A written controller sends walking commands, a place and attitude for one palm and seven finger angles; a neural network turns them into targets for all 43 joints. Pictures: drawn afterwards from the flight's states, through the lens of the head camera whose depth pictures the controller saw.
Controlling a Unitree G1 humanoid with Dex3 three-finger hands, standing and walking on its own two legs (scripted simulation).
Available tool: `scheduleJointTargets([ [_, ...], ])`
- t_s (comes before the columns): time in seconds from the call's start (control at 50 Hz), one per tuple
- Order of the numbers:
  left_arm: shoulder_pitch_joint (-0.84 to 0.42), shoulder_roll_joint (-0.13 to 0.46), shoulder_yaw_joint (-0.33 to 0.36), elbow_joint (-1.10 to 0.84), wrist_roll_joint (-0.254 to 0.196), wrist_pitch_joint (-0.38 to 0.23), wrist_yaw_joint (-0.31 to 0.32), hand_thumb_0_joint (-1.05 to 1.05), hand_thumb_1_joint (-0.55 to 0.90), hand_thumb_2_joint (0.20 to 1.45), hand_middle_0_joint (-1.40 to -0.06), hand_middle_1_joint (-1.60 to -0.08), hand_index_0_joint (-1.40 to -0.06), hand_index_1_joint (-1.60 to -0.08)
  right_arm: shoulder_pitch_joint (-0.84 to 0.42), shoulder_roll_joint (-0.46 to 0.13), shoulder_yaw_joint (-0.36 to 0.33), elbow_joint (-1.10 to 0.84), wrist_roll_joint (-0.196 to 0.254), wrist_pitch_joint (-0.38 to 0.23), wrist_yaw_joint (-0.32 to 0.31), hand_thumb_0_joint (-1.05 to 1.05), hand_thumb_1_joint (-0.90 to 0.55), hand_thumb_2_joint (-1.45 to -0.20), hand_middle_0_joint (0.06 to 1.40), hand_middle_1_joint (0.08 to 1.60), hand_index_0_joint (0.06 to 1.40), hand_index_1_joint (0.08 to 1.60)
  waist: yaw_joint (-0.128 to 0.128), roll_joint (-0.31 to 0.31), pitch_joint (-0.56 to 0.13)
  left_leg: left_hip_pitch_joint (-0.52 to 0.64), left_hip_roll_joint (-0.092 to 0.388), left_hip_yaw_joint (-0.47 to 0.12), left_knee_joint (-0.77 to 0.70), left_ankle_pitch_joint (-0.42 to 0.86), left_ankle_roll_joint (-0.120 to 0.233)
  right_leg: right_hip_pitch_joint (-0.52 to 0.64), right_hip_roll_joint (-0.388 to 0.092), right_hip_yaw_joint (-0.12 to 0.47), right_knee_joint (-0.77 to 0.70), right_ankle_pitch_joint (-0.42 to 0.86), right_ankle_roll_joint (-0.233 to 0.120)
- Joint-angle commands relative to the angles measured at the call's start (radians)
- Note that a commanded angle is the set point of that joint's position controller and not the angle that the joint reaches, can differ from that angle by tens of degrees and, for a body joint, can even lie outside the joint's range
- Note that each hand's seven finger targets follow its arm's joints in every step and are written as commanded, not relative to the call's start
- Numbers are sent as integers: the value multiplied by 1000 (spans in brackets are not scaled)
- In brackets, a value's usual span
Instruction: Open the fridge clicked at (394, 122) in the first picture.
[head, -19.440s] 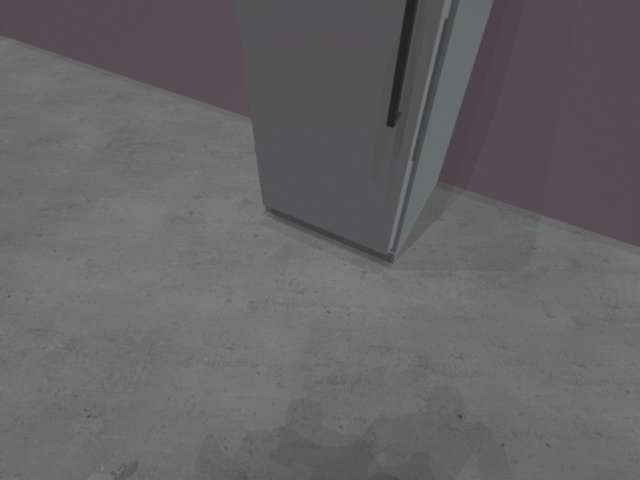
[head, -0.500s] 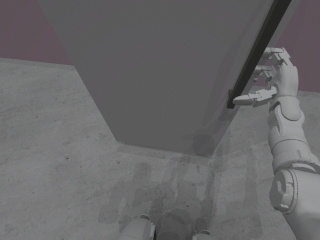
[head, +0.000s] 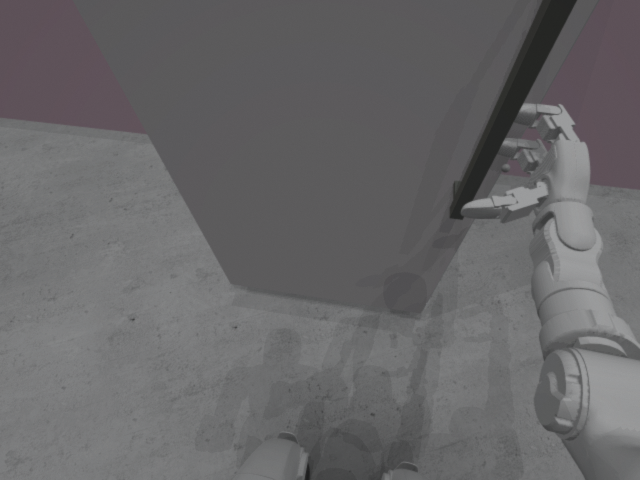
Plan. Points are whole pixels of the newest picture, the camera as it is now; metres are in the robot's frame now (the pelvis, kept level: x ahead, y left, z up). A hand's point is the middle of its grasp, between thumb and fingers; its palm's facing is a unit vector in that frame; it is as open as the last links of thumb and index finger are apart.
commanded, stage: slide the fingers in behind the handle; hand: right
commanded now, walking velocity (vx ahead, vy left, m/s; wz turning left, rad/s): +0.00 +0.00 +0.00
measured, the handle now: (497, 113) +0.55 -0.11 +0.13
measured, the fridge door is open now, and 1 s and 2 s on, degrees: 0 0 0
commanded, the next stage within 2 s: grip the handle and tug to test in 1.40 s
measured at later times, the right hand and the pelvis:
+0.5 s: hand (485, 168) +0.49 -0.11 +0.09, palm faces -0.02 +1.00 +0.00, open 14.0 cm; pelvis +0.00 +0.00 +0.00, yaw +0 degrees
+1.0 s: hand (465, 165) +0.49 -0.08 +0.09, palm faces -0.01 +1.00 +0.00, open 14.0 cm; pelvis +0.00 +0.01 +0.00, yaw +0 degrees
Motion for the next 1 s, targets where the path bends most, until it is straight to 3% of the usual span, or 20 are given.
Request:
scheduleJointTargets([
  [0.0, 123, 158, 64, -57, -4, -18, 11, 0, 900, 900, -200, -300, -200, -300, -480, -143, 17, -222, 9, -66, -11, 0, 500, -300, 300, 1200, 300, 1200, 25, -19, -420, 218, -33, -17, -93, 328, -3, 260, 32, 44, -94, 321, -13],
  [0.06, 121, 155, 66, -57, -2, -18, 11, 0, 900, 900, -200, -300, -200, -300, -475, -157, 2, -253, -2, -72, -29, 0, 500, -300, 300, 1200, 300, 1200, 7, -49, -454, 225, -30, -17, -82, 353, 1, 288, 34, 46, -92, 360, -9],
  [0.1, 115, 151, 66, -55, -2, -18, 10, 0, 900, 900, -200, -300, -200, -300, -472, -120, 32, -237, -2, -69, -33, 0, 500, -300, 300, 1200, 300, 1200, 20, -11, -413, 222, -31, -15, -89, 348, -2, 271, 33, 44, -95, 344, -11],
  [0.18, 112, 155, 65, -54, 0, -18, 8, 0, 900, 900, -200, -300, -200, -300, -452, -138, 8, -222, -5, -69, -48, 0, 500, -300, 300, 1200, 300, 1200, 7, 0, -422, 231, -29, -14, -83, 345, 0, 265, 34, 46, -97, 343, -9],
  [0.24, 107, 150, 64, -60, 1, -19, 7, 0, 900, 900, -200, -300, -200, -300, -470, -91, 46, -227, -9, -70, -53, 0, 500, -300, 300, 1200, 300, 1200, 18, -3, -414, 225, -29, -16, -85, 344, 1, 265, 37, 42, -94, 336, -11],
  [0.28, 108, 154, 65, -56, 1, -17, 8, 0, 900, 900, -200, -300, -200, -300, -456, -132, 11, -210, -10, -70, -60, 0, 500, -300, 300, 1200, 300, 1200, 9, 17, -412, 243, -28, -20, -85, 349, -1, 246, 38, 42, -97, 329, -11],
  [0.32, 99, 147, 66, -61, 2, -20, 6, 0, 900, 900, -200, -300, -200, -300, -470, -83, 48, -248, -9, -76, -57, 0, 500, -300, 300, 1200, 300, 1200, 12, -18, -444, 232, -27, -16, -80, 361, 0, 281, 37, 41, -92, 354, -9],
  [0.36, 105, 148, 68, -59, 1, -22, 4, 0, 900, 900, -200, -300, -200, -300, -449, -108, 19, -248, -4, -81, -60, 0, 500, -300, 300, 1200, 300, 1200, -3, -4, -463, 252, -28, -19, -75, 384, 1, 279, 38, 40, -86, 374, -8],
  [0.44, 104, 145, 67, -55, 1, -20, 4, 0, 900, 900, -200, -300, -200, -300, -467, -58, 63, -231, -7, -72, -65, 0, 500, -300, 300, 1200, 300, 1200, 17, 11, -411, 229, -29, -15, -85, 352, 0, 261, 38, 40, -93, 337, -10],
  [0.52, 105, 147, 68, -54, 4, -22, 6, 0, 900, 900, -200, -300, -200, -300, -467, -104, 20, -241, -9, -72, -83, 0, 500, -300, 300, 1200, 300, 1200, 3, 21, -439, 274, -26, -25, -86, 371, -3, 240, 43, 34, -94, 330, -12],
  [0.58, 100, 141, 66, -53, 5, -24, 3, 0, 900, 900, -200, -300, -200, -300, -480, -68, 55, -246, -19, -80, -85, 0, 500, -300, 300, 1200, 300, 1200, 12, -11, -434, 250, -26, -24, -85, 366, -2, 252, 42, 33, -93, 330, -11],
  [0.64, 112, 149, 69, -51, 6, -24, 6, 0, 900, 900, -200, -300, -200, -300, -458, -103, 21, -222, -17, -78, -90, 0, 500, -300, 300, 1200, 300, 1200, 9, 41, -431, 276, -27, -25, -88, 363, -2, 227, 43, 32, -95, 317, -15],
  [0.68, 104, 143, 66, -50, 5, -26, 5, 0, 900, 900, -200, -300, -200, -300, -488, -76, 48, -236, -18, -78, -88, 0, 500, -300, 300, 1200, 300, 1200, 12, -10, -441, 259, -24, -27, -87, 361, -3, 242, 44, 31, -94, 316, -11],
  [0.7, 104, 142, 68, -49, 5, -27, 4, 0, 900, 900, -200, -300, -200, -300, -483, -64, 52, -231, -14, -76, -88, 0, 500, -300, 300, 1200, 300, 1200, 16, 8, -437, 264, -25, -28, -91, 363, -4, 236, 45, 28, -92, 312, -13],
  [0.76, 109, 143, 71, -51, 6, -29, 2, 0, 900, 900, -200, -300, -200, -300, -464, -82, 32, -250, -15, -84, -94, 0, 500, -300, 300, 1200, 300, 1200, 0, -3, -470, 284, -25, -30, -84, 392, -3, 247, 45, 26, -92, 341, -12],
  [0.82, 107, 139, 70, -52, 7, -27, -3, 0, 900, 900, -200, -300, -200, -300, -445, -30, 70, -238, -17, -76, -100, 0, 500, -300, 300, 1200, 300, 1200, 9, 16, -437, 266, -27, -21, -89, 380, -3, 245, 44, 27, -94, 334, -11],
  [0.84, 117, 141, 71, -46, 8, -26, -2, 0, 900, 900, -200, -300, -200, -300, -464, -34, 70, -229, -19, -77, -104, 0, 500, -300, 300, 1200, 300, 1200, 21, 49, -418, 269, -28, -21, -91, 380, -4, 235, 42, 29, -96, 330, -14],
  [0.88, 112, 143, 73, -49, 7, -25, -1, 0, 900, 900, -200, -300, -200, -300, -445, -60, 47, -231, -23, -74, -111, 0, 500, -300, 300, 1200, 300, 1200, 4, 21, -434, 283, -25, -26, -91, 387, -3, 232, 45, 23, -99, 328, -12],
  [0.9, 108, 140, 71, -53, 7, -24, -3, 0, 900, 900, -200, -300, -200, -300, -448, -33, 68, -238, -23, -71, -113, 0, 500, -300, 300, 1200, 300, 1200, 8, 17, -428, 279, -25, -25, -94, 383, -4, 233, 47, 23, -102, 323, -13],
  [0.98, 106, 139, 68, -52, 10, -26, -1, 0, 900, 900, -200, -300, -200, -300, -456, -72, 40, -239, -32, -80, -127, 0, 500, -300, 300, 1200, 300, 1200, 2, 22, -430, 297, -23, -32, -94, 374, -5, 212, 49, 20, -103, 300, -14],
])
